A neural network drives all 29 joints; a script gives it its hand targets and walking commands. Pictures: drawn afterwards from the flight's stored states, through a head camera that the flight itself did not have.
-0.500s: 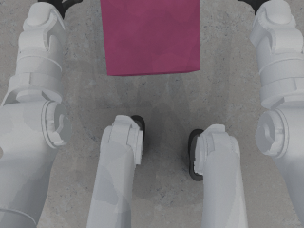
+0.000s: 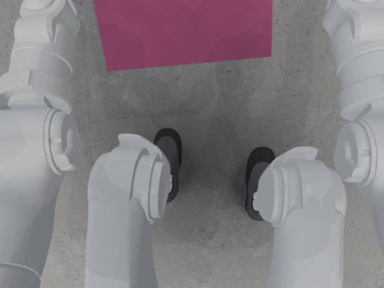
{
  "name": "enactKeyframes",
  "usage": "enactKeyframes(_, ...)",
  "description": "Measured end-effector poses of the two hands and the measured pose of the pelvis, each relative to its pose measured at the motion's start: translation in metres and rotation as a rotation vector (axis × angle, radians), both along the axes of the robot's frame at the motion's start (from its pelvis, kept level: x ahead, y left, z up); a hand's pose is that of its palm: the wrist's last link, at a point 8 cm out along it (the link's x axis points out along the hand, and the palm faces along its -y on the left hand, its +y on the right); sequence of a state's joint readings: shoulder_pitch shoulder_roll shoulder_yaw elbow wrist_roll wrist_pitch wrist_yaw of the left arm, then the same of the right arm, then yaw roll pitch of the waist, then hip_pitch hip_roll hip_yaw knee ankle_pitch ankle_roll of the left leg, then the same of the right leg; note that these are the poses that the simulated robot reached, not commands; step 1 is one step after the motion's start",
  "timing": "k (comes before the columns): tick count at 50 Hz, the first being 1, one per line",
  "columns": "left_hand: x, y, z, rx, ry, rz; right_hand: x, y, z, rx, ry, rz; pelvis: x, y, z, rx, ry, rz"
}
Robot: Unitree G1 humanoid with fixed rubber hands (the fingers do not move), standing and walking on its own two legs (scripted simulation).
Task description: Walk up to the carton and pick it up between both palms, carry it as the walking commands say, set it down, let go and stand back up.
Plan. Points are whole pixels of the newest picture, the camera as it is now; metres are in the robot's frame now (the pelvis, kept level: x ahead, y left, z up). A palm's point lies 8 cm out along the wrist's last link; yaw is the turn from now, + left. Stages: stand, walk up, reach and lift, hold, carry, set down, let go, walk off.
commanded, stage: reach and lift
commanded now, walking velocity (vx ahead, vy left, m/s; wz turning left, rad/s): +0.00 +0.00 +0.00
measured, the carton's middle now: out of the picture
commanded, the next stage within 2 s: none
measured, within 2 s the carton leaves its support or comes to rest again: leaves its support in 1.58 s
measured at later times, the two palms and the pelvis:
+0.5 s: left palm out of the picture +0.52 +0.27 -0.18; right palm out of the picture +0.56 -0.10 -0.18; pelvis -0.01 +0.00 +0.00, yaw +0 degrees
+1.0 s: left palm out of the picture +0.52 +0.25 -0.18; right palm out of the picture +0.56 -0.08 -0.18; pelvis -0.01 +0.00 +0.00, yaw +0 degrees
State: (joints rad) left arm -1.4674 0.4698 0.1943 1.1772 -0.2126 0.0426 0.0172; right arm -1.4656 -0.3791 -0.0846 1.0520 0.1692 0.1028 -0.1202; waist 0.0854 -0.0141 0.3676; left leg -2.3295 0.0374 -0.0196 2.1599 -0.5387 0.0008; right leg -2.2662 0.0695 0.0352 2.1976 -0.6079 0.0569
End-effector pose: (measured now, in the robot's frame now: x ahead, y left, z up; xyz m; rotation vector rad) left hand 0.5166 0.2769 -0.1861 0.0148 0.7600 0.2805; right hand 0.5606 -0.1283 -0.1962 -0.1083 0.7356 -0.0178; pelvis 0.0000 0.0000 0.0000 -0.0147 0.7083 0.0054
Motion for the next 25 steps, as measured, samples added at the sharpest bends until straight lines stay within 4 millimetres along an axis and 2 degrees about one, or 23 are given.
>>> enactKeyframes(7,0.002,-0.004,-0.005,-0.013,-0.034,0.014,0.003,0.005,0.001,0.007,-0.038,0.024,-0.001,0.000,-0.007,-0.002,-0.035,-0.012)
enactKeyframes(11,-0.005,0.001,-0.005,-0.014,-0.015,0.024,0.001,0.011,0.005,0.004,-0.029,0.032,-0.004,0.000,-0.009,-0.001,-0.047,-0.013)
enactKeyframes(18,-0.008,0.005,0.006,-0.002,-0.021,0.024,0.001,0.015,0.012,0.012,-0.018,0.019,-0.010,0.000,-0.008,0.003,-0.067,-0.007)
enactKeyframes(25,-0.002,-0.010,0.007,-0.033,-0.008,-0.007,0.003,0.024,0.016,0.026,-0.005,0.021,-0.013,0.000,-0.005,0.000,-0.069,-0.002)
